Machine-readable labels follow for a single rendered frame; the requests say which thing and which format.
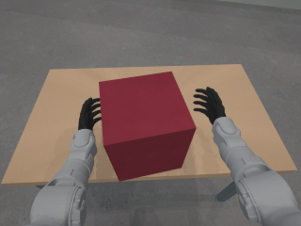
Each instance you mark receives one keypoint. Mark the left robot forearm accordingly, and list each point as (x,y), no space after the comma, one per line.
(79,164)

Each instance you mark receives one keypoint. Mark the table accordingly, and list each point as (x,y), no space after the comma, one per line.
(45,143)

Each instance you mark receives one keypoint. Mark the right robot forearm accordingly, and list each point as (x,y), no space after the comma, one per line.
(238,157)

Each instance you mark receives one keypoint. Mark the robot left hand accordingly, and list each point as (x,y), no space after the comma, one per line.
(86,120)

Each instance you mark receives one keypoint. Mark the robot right hand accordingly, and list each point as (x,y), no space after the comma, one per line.
(214,108)

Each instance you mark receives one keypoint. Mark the carton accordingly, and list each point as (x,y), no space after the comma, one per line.
(147,127)

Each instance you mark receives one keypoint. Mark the left robot upper arm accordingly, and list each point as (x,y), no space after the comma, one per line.
(60,206)

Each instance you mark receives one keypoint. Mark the right robot upper arm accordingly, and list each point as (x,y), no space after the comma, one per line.
(265,198)

